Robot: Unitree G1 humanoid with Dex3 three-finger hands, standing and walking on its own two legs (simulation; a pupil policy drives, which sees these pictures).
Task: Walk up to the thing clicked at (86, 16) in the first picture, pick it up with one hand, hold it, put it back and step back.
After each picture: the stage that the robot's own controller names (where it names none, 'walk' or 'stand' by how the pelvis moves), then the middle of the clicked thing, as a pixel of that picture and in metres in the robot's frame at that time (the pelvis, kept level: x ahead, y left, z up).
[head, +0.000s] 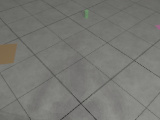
stand; (86, 14) +2.16 -0.11 -0.72
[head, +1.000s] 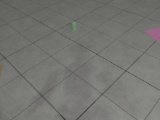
walk; (74, 26) +2.02 +0.20 -0.70
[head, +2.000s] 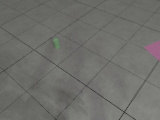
walk; (56, 43) +1.41 +0.37 -0.72
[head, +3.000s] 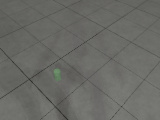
walk; (57, 74) +0.94 +0.27 -0.71
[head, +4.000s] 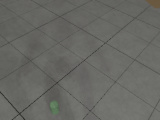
walk; (54, 107) +0.60 +0.17 -0.70
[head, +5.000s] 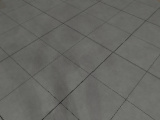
stand; out of the picture +0.37 +0.19 -0.70
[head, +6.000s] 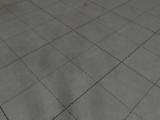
stand; out of the picture +0.37 +0.14 -0.72
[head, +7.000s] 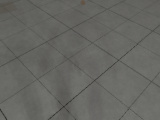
stand; out of the picture +0.38 +0.16 -0.72
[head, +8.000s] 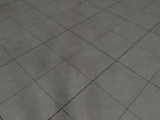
stand; out of the picture +0.37 +0.17 -0.73
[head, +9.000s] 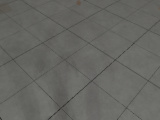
stand; out of the picture +0.37 +0.17 -0.73
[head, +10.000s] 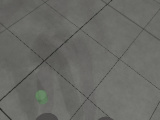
go down; (41, 97) +0.40 +0.20 -0.54
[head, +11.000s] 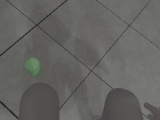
go down; (33, 68) +0.44 +0.24 -0.32
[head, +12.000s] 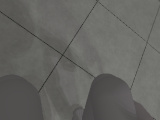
close in; out of the picture +0.41 +0.28 -0.23
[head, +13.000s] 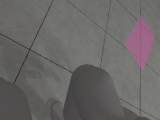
close; out of the picture +0.40 +0.29 -0.21
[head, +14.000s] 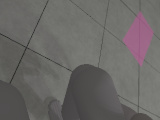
close; out of the picture +0.40 +0.30 -0.22
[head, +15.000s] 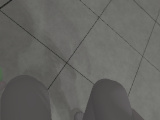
lift; out of the picture +0.31 +0.27 -0.14
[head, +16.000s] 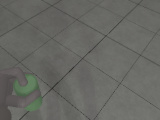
lift; (29, 93) +0.32 +0.17 +0.02
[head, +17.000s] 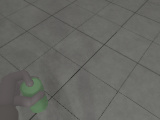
hold; (35, 95) +0.33 +0.16 -0.01
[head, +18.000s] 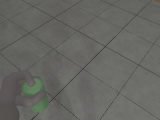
hold; (36, 95) +0.32 +0.16 -0.01
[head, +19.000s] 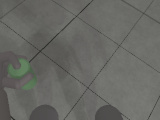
crouch; (23, 75) +0.38 +0.20 -0.08
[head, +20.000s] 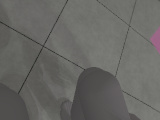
lower; out of the picture +0.39 +0.27 -0.23
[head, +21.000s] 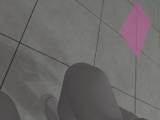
lower; out of the picture +0.38 +0.28 -0.22
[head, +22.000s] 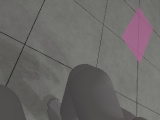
lower; out of the picture +0.38 +0.28 -0.22
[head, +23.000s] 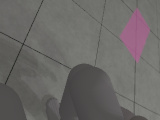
lower; out of the picture +0.37 +0.28 -0.22
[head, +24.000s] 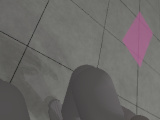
loosen; out of the picture +0.37 +0.27 -0.22
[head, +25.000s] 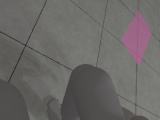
withdraw; out of the picture +0.33 +0.20 -0.25
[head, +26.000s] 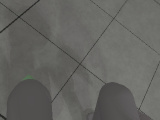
walk; (33, 88) +0.34 +0.17 -0.32
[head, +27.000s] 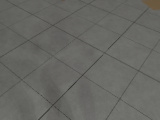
stand; out of the picture +0.26 +0.13 -0.68
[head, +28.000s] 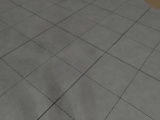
stand; out of the picture +0.27 +0.15 -0.69
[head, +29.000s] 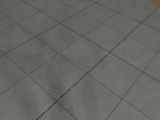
stand; out of the picture +0.25 +0.15 -0.71
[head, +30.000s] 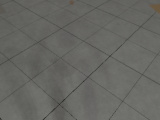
walk; out of the picture +0.27 +0.15 -0.75
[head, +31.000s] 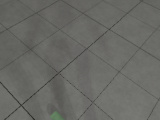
walk; (58, 119) +0.40 +0.15 -0.73
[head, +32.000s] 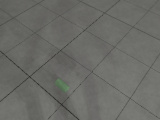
walk; (62, 85) +0.70 +0.19 -0.72
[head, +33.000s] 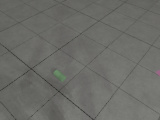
stand; (59, 75) +0.96 +0.20 -0.73
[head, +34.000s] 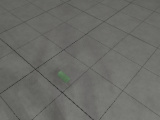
stand; (63, 76) +0.94 +0.17 -0.75
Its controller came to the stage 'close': yes
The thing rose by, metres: 0.70
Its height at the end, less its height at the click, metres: -0.02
